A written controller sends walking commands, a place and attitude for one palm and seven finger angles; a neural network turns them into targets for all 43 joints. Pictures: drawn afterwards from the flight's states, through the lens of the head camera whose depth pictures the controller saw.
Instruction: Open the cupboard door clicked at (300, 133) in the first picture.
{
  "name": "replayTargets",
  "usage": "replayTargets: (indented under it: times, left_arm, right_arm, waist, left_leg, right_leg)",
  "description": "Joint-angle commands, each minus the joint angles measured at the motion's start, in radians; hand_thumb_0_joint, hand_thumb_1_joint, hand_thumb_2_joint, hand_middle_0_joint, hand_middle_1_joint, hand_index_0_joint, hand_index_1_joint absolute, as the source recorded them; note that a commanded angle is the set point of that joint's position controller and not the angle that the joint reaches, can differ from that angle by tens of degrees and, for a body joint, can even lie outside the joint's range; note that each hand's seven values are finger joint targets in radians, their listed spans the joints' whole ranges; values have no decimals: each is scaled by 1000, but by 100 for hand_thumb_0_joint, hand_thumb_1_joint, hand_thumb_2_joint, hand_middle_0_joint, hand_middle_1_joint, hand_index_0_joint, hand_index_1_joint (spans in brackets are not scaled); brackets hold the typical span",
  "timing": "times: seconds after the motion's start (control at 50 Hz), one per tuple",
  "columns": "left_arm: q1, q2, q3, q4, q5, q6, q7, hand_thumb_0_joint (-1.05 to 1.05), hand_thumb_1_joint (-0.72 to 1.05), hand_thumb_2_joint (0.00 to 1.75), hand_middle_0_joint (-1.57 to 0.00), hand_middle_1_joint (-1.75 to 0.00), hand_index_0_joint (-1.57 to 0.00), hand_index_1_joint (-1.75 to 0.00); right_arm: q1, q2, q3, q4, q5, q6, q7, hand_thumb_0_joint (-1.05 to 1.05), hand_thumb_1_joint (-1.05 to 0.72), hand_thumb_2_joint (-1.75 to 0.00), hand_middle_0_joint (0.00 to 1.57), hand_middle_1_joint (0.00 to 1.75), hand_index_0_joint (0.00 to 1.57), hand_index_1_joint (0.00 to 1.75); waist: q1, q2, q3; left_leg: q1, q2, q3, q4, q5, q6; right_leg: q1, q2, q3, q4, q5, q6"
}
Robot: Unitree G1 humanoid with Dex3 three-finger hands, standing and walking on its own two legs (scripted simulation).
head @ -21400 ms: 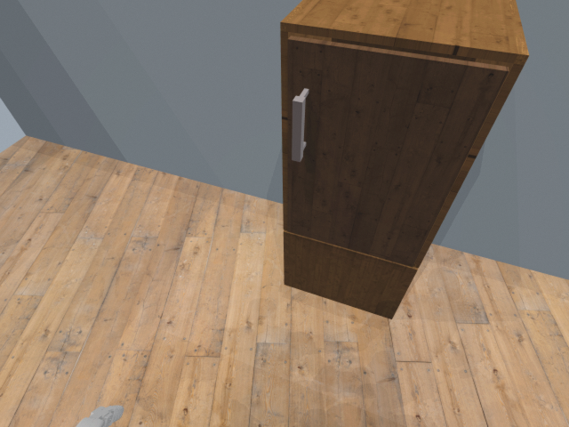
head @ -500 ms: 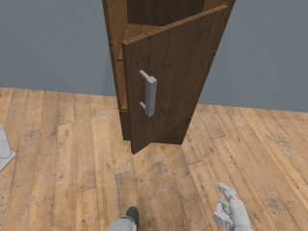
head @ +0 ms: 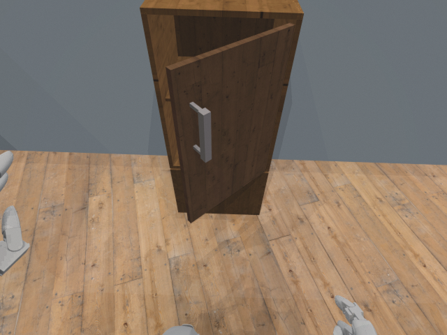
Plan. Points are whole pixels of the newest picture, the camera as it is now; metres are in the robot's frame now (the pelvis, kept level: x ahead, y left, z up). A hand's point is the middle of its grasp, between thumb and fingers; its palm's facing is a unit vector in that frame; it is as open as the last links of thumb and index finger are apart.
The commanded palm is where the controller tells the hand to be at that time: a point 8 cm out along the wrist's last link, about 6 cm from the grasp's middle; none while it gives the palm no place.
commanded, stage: stop stepping back and stand still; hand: left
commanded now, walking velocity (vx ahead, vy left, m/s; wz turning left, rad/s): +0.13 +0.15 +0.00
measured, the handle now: (200, 132) +0.56 +0.10 +0.04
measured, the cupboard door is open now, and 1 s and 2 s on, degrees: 42 42 42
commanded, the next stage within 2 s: let the arm hang, fingers relaxed in 0.84 s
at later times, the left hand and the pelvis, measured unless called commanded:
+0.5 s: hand out of the picture +0.17 +0.30 +0.16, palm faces +0.42 -0.76 -0.50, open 7.4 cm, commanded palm +0.11 +0.33 +0.18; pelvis -0.03 +0.03 +0.00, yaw +1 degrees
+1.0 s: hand out of the picture +0.15 +0.32 +0.10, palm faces +0.30 -0.80 -0.52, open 7.4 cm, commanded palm none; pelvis -0.06 +0.05 +0.00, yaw +2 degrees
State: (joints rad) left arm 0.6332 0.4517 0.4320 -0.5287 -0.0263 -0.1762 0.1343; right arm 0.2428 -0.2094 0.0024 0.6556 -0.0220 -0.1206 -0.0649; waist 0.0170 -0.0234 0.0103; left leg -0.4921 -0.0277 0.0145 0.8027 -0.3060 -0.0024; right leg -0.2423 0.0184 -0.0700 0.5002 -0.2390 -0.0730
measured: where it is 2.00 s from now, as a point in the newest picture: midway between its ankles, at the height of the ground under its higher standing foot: outside the picture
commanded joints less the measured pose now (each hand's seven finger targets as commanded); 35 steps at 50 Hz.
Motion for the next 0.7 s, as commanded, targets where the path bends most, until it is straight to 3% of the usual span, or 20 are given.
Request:
replayTargets:
  times: [0.0, 0.06, 0.08, 0.12, 0.16, 0.2, 0.24, 0.26, 0.3, 0.32, 0.38, 0.46, 0.56, 0.58, 0.68]
  left_arm:
    - [-242, 148, 95, -64, 3, -72, 23, 0, 90, 90, -20, -30, -20, -30]
    - [-245, 110, 45, -6, 18, -79, 29, 0, 90, 90, -20, -30, -20, -30]
    - [-250, 117, 41, -10, 20, -81, 34, 0, 90, 90, -20, -30, -20, -30]
    - [-215, 112, 48, -21, 23, -82, 42, 0, 90, 90, -20, -30, -20, -30]
    - [-183, 134, 83, -81, 17, -82, 49, 0, 90, 90, -20, -30, -20, -30]
    - [-132, 146, 110, -133, 8, -89, 50, 0, 90, 90, -20, -30, -20, -30]
    - [-122, 158, 124, -196, 1, -101, 48, 0, 90, 90, -20, -30, -20, -30]
    - [-107, 163, 131, -209, -2, -102, 43, 0, 90, 90, -20, -30, -20, -30]
    - [-54, 154, 138, -156, 0, -97, 38, 0, 90, 90, -20, -30, -20, -30]
    - [-59, 149, 136, -157, -1, -99, 37, 0, 90, 90, -20, -30, -20, -30]
    - [-91, 133, 116, -130, -9, -99, 31, 0, 90, 90, -20, -30, -20, -30]
    - [-117, 113, 96, -79, -10, -89, 26, 0, 90, 90, -20, -30, -20, -30]
    - [-180, 116, 83, -122, 3, -87, 24, 0, 90, 90, -20, -30, -20, -30]
    - [-196, 129, 89, -148, 6, -88, 27, 0, 90, 90, -20, -30, -20, -30]
    - [-184, 134, 100, -145, 14, -90, 33, 0, 90, 90, -20, -30, -20, -30]
  right_arm:
    - [-83, -117, -48, -123, 7, -61, -16, 0, -90, -90, 20, 30, 20, 30]
    - [-102, -116, -40, -115, 11, -75, -32, 0, -90, -90, 20, 30, 20, 30]
    - [-111, -120, -44, -115, 14, -86, -41, 0, -90, -90, 20, 30, 20, 30]
    - [-101, -109, -39, -126, 8, -95, -42, 0, -90, -90, 20, 30, 20, 30]
    - [-84, -112, -43, -137, 6, -95, -34, 0, -90, -90, 20, 30, 20, 30]
    - [-83, -118, -49, -159, 7, -87, -28, 0, -90, -90, 20, 30, 20, 30]
    - [-98, -145, -59, -185, 14, -77, -19, 0, -90, -90, 20, 30, 20, 30]
    - [-100, -150, -62, -192, 22, -74, -12, 0, -90, -90, 20, 30, 20, 30]
    - [-94, -120, -49, -185, 22, -65, -9, 0, -90, -90, 20, 30, 20, 30]
    - [-89, -120, -49, -185, 25, -63, -5, 0, -90, -90, 20, 30, 20, 30]
    - [-94, -124, -50, -181, 26, -69, -5, 0, -90, -90, 20, 30, 20, 30]
    - [-98, -128, -46, -178, 22, -69, -4, 0, -90, -90, 20, 30, 20, 30]
    - [-108, -124, -38, -181, 16, -75, -10, 0, -90, -90, 20, 30, 20, 30]
    - [-112, -124, -38, -181, 16, -79, -14, 0, -90, -90, 20, 30, 20, 30]
    - [-107, -117, -35, -185, 12, -90, -18, 0, -90, -90, 20, 30, 20, 30]
  waist:
    - [-58, -67, -20]
    - [-29, -25, 2]
    - [-20, -32, 6]
    - [-1, -120, -29]
    - [-3, -142, -82]
    - [-8, -41, -119]
    - [-5, 112, -140]
    - [-3, 129, -160]
    - [-19, 162, -136]
    - [-20, 157, -132]
    - [-21, 69, -95]
    - [-21, 22, -43]
    - [-13, 95, -38]
    - [-11, 139, -40]
    - [-3, 121, -54]
  left_leg:
    - [10, 77, -32, 234, 36, -17]
    - [79, 57, 35, 17, 28, 9]
    - [95, 48, 51, -68, -1, 17]
    - [137, 29, 78, -214, -44, 35]
    - [204, 23, 79, -349, 2, 44]
    - [276, 59, 29, -447, 121, 50]
    - [342, 151, -70, -411, 411, 60]
    - [353, 172, -84, -393, 501, 53]
    - [300, 135, -11, -366, 507, 37]
    - [272, 126, -1, -366, 467, 28]
    - [230, 109, -1, -376, 301, 21]
    - [208, 97, -15, -409, 111, 27]
    - [182, 110, -38, -502, -2, 34]
    - [173, 113, -44, -528, -15, 33]
    - [145, 108, -40, -536, 3, 31]
  right_leg:
    - [-159, -321, 382, -377, -446, -59]
    - [-103, -273, 250, -321, -251, -33]
    - [-56, -269, 236, -305, -188, -24]
    - [33, -253, 233, -276, -117, -13]
    - [107, -242, 219, -219, -18, 3]
    - [153, -186, 173, -111, 143, 37]
    - [110, -107, 111, -2, 265, 66]
    - [106, -88, 95, 32, 286, 68]
    - [123, -85, 71, 37, 380, 64]
    - [142, -87, 69, 37, 386, 64]
    - [127, -91, 94, -16, 318, 66]
    - [69, -84, 123, -100, 110, 72]
    - [82, -51, 93, -98, 24, 84]
    - [98, -46, 78, -84, 33, 85]
    - [158, -43, 65, -76, 96, 88]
